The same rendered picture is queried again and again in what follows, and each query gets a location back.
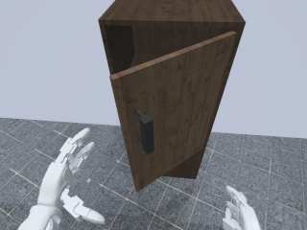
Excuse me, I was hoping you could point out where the robot left forearm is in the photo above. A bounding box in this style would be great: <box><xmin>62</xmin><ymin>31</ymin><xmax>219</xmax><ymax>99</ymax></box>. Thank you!
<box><xmin>17</xmin><ymin>204</ymin><xmax>63</xmax><ymax>230</ymax></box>

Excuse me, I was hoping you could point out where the robot right hand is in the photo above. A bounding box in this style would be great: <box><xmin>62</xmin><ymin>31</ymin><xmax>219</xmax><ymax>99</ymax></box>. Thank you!
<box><xmin>223</xmin><ymin>186</ymin><xmax>262</xmax><ymax>230</ymax></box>

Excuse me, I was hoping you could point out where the cupboard door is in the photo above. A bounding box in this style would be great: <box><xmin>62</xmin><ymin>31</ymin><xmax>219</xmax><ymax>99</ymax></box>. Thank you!
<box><xmin>109</xmin><ymin>31</ymin><xmax>237</xmax><ymax>193</ymax></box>

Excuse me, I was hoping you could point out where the robot left hand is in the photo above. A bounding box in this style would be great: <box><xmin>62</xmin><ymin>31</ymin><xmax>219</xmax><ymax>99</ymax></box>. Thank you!
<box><xmin>37</xmin><ymin>127</ymin><xmax>106</xmax><ymax>224</ymax></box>

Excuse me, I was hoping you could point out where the handle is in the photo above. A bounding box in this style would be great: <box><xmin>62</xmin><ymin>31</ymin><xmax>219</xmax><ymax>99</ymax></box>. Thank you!
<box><xmin>133</xmin><ymin>107</ymin><xmax>154</xmax><ymax>154</ymax></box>

